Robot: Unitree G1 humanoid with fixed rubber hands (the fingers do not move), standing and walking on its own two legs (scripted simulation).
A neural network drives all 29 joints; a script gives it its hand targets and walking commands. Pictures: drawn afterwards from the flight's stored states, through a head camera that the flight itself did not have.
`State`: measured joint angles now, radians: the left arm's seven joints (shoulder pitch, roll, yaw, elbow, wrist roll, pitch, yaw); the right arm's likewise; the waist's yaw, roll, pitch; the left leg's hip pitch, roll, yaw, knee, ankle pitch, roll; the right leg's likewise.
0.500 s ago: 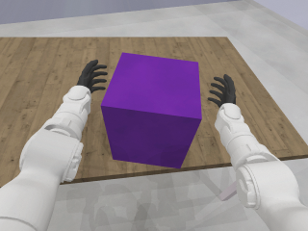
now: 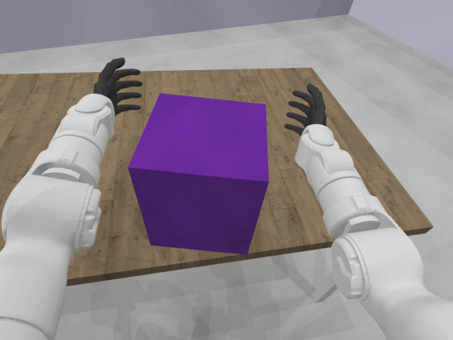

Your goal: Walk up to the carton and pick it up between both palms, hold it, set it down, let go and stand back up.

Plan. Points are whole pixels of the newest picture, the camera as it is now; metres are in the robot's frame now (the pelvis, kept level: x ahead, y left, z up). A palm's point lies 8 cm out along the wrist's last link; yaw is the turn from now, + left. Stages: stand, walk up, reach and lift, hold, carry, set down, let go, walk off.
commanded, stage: set down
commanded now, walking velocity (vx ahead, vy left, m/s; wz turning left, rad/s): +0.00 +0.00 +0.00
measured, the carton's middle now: (205, 177) +0.42 -0.01 +0.04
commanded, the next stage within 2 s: none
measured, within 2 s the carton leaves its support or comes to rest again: neither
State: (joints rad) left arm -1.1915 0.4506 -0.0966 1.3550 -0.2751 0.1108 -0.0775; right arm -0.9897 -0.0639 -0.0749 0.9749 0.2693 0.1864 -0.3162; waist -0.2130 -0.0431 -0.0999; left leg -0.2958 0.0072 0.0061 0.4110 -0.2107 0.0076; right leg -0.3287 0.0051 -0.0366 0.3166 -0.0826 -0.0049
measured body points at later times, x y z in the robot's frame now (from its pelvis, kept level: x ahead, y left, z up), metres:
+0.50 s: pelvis +0.01 +0.01 +0.00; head +0.00 +0.05 +0.45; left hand +0.47 +0.18 +0.17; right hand +0.39 -0.19 +0.17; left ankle -0.01 +0.11 -0.74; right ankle +0.04 -0.12 -0.74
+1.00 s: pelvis +0.01 +0.02 +0.00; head +0.01 +0.04 +0.45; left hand +0.41 +0.22 +0.13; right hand +0.33 -0.19 +0.12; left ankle -0.01 +0.11 -0.74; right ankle +0.04 -0.12 -0.74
